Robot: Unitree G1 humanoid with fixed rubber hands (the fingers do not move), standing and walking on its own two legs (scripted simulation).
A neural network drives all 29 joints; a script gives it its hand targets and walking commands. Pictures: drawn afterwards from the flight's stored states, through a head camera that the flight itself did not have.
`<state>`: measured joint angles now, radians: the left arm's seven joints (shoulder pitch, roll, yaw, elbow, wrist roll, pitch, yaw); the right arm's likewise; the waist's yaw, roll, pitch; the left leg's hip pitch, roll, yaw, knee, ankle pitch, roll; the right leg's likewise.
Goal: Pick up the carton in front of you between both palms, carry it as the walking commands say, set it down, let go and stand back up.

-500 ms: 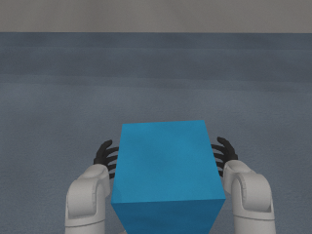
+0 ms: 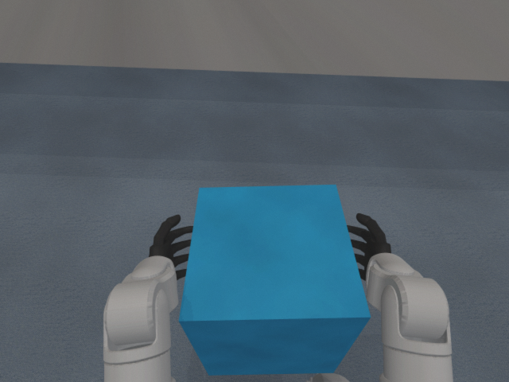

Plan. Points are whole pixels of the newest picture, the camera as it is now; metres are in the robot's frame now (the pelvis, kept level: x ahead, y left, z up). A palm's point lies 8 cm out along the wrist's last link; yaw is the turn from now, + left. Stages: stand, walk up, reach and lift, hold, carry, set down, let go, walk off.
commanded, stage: carry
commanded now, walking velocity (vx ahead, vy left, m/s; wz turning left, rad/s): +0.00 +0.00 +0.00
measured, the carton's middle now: (269, 284) +0.27 -0.01 +0.00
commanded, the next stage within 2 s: none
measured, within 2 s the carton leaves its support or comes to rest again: neither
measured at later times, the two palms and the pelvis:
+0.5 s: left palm (192, 159) +0.50 +0.13 +0.06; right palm (342, 157) +0.51 -0.16 +0.06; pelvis +0.25 -0.02 -0.01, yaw +2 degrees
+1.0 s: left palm (183, 139) +0.55 +0.16 +0.07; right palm (328, 137) +0.56 -0.14 +0.07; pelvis +0.30 +0.00 -0.02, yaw +2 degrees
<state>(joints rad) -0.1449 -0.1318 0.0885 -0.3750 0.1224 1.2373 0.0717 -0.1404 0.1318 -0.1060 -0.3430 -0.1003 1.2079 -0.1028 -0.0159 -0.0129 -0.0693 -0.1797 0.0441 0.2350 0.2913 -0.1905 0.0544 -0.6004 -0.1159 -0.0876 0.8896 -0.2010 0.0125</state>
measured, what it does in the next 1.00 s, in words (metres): walks ahead: right foot, then left foot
